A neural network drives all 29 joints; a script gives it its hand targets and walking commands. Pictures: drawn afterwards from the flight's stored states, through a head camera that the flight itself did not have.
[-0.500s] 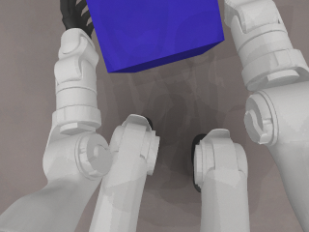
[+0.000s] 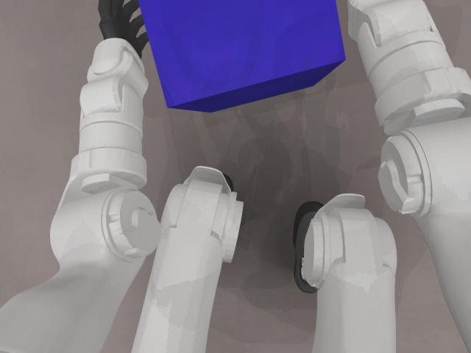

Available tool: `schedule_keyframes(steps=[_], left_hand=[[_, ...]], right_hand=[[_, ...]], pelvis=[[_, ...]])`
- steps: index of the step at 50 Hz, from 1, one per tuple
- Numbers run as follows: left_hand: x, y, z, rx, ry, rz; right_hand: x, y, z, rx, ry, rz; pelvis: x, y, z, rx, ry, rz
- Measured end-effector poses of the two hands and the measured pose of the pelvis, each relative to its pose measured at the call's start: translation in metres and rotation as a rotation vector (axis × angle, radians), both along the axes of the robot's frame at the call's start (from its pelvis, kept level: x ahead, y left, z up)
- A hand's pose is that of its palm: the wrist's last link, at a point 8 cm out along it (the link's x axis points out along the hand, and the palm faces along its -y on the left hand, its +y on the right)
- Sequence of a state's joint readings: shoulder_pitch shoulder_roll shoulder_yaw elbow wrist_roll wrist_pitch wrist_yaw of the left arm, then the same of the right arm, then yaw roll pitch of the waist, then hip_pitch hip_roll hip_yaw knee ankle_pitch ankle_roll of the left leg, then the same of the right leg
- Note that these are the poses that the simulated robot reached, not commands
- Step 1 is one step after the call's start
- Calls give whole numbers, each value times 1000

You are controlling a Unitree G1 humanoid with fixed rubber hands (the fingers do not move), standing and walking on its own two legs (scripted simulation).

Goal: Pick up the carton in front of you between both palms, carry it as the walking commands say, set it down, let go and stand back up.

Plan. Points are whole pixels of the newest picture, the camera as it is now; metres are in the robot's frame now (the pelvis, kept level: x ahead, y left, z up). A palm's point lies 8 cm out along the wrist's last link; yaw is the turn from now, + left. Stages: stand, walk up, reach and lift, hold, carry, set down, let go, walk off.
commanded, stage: set down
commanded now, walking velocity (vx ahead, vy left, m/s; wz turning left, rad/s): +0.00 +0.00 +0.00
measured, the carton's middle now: (242, 28) +0.53 +0.08 -0.25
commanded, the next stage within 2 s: let go in 1.72 s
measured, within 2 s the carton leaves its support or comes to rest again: neither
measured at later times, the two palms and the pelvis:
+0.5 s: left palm (123, 47) +0.48 +0.24 -0.18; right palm out of the picture +0.58 -0.07 -0.19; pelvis -0.01 +0.00 -0.01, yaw +1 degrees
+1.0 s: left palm (52, 27) +0.48 +0.27 -0.09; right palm out of the picture +0.61 -0.08 -0.08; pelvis -0.01 +0.01 +0.03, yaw +2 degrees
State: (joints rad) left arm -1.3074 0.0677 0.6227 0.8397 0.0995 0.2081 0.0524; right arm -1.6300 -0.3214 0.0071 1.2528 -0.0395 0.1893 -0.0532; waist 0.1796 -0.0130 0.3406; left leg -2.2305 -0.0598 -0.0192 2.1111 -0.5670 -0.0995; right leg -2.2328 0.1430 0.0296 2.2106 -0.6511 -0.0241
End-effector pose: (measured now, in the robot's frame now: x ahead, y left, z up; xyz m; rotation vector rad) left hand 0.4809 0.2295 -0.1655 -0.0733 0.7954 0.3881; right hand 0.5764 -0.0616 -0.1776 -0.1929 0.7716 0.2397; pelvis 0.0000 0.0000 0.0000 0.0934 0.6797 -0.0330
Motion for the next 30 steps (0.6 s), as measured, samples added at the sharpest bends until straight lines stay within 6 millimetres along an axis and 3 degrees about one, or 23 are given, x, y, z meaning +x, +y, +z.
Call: schedule_keyframes(steps=[22,30], left_hand=[[-1,5,-7,9,13,-23],[-12,27,-20,50,25,32]], right_hand=[[1,1,-8,47,-30,37],[3,-39,-23,-34,-44,-36]], pelvis=[[-4,0,-7,13,-35,5],[-9,2,-8,9,-34,19]])
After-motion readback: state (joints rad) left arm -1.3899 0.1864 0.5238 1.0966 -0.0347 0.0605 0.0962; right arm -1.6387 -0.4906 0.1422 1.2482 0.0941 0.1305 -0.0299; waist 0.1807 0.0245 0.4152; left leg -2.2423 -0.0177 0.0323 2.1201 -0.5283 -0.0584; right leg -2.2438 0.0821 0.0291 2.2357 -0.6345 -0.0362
